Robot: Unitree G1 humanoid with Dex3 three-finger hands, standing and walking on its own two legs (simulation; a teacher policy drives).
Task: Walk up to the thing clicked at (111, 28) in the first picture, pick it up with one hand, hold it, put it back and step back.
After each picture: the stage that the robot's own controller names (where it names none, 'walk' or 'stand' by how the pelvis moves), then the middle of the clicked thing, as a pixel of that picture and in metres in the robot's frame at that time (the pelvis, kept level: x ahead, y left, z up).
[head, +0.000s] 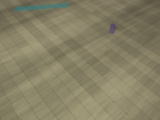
stand; (112, 28) +1.68 -0.43 -0.72
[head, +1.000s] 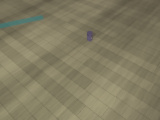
walk; (89, 36) +1.57 +0.00 -0.70
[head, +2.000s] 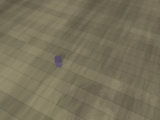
walk; (58, 61) +1.01 +0.28 -0.72
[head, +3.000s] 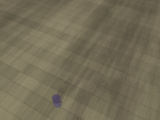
walk; (56, 101) +0.61 +0.23 -0.72
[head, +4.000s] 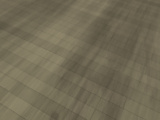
stand; out of the picture +0.40 +0.21 -0.71
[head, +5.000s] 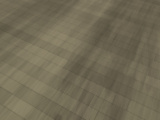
stand; out of the picture +0.38 +0.20 -0.73
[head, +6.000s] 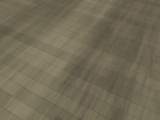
stand; out of the picture +0.38 +0.21 -0.73
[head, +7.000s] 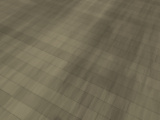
stand; out of the picture +0.37 +0.22 -0.73
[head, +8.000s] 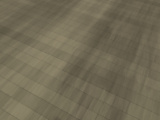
stand; out of the picture +0.36 +0.22 -0.73
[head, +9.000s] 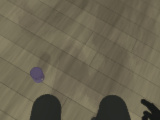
go down; (37, 75) +0.43 +0.21 -0.45
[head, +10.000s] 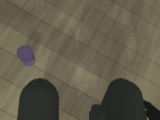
go down; (26, 56) +0.46 +0.22 -0.31
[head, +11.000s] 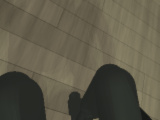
close in; out of the picture +0.45 +0.25 -0.24
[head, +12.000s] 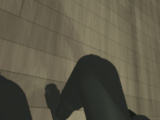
close; out of the picture +0.44 +0.28 -0.23
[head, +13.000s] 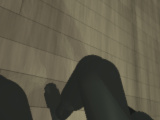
lift; out of the picture +0.44 +0.28 -0.23
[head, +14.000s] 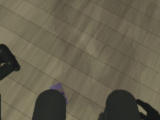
lift; (58, 95) +0.32 +0.11 -0.43
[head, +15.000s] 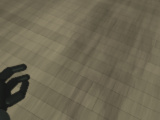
go down; out of the picture +0.28 +0.05 -0.68
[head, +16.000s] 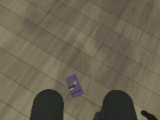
go down; (74, 86) +0.37 +0.01 -0.43
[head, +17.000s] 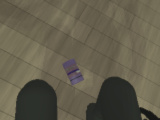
go down; (73, 71) +0.41 -0.02 -0.33
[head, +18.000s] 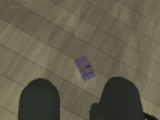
stand; (84, 68) +0.43 -0.07 -0.33
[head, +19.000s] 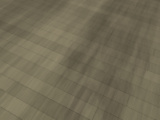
stand; out of the picture +0.33 -0.13 -0.68
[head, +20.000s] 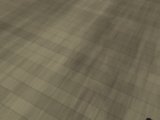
stand; out of the picture +0.36 -0.14 -0.68
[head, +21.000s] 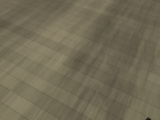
stand; out of the picture +0.36 -0.16 -0.68
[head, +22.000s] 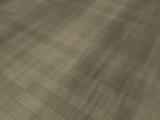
stand; out of the picture +0.38 -0.18 -0.74
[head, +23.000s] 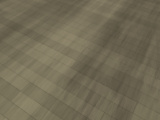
stand; out of the picture +0.36 -0.19 -0.75
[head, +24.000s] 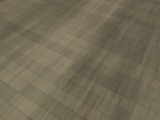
stand; out of the picture +0.36 -0.18 -0.75
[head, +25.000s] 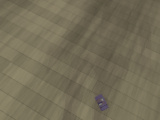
walk; (101, 102) +0.45 -0.24 -0.74
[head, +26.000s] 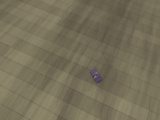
walk; (96, 76) +0.72 -0.14 -0.72
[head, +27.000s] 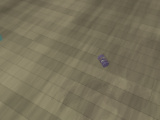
stand; (103, 60) +1.00 -0.14 -0.73
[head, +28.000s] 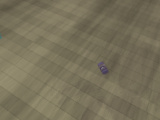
stand; (103, 68) +0.97 -0.23 -0.74
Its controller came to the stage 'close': yes
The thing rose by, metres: 0.01
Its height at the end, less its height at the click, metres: -0.02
